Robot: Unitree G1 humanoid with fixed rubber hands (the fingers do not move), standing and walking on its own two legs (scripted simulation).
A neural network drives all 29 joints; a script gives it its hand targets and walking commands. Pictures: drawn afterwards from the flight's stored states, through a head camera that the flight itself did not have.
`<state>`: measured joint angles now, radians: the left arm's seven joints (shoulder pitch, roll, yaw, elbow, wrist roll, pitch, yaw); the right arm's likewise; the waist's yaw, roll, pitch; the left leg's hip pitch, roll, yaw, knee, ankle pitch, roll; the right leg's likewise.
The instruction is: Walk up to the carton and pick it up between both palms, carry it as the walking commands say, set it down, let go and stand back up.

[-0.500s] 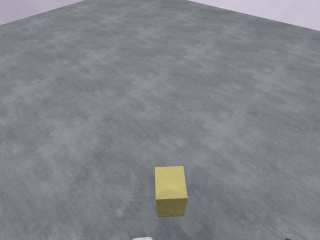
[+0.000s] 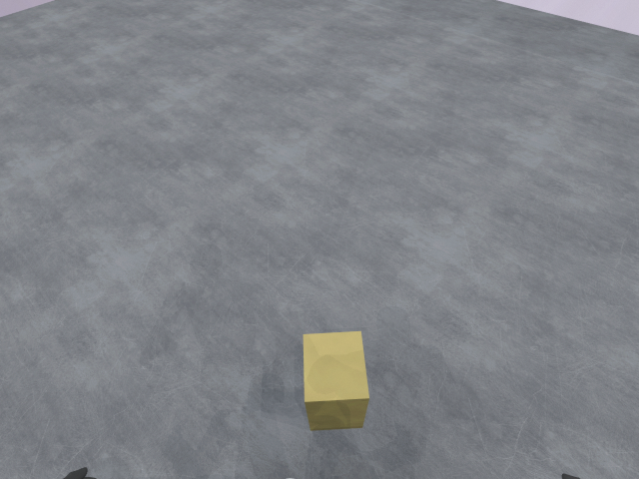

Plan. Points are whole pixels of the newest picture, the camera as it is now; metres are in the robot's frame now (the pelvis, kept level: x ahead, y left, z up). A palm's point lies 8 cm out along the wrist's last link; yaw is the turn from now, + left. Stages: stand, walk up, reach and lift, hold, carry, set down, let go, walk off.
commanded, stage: walk up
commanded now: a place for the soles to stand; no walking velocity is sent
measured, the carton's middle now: (334, 383) +0.44 +0.02 -0.61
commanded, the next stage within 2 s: reach and lift in 0.68 s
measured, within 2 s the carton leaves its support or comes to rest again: neither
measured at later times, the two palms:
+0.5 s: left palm out of the picture +0.07 +0.34 -0.06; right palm out of the picture +0.09 -0.31 -0.10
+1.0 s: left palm (72, 477) +0.14 +0.33 -0.06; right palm out of the picture +0.13 -0.28 -0.10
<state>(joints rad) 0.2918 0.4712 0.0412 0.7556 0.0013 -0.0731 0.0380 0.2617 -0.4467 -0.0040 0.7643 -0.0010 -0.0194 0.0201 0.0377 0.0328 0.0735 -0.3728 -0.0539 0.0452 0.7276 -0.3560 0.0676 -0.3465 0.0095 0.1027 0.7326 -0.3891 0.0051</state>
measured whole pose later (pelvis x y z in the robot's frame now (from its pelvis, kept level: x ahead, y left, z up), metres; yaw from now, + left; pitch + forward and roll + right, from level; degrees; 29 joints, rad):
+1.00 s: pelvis -0.01 -0.01 +0.00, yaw +0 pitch -1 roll +0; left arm 0.10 0.45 0.09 0.67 0.00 0.05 -0.02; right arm 0.21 -0.35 -0.04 0.56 0.00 0.08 0.05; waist 0.04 0.04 0.19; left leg -0.36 -0.05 0.05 0.73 -0.35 0.05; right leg -0.35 0.01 0.10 0.75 -0.39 0.03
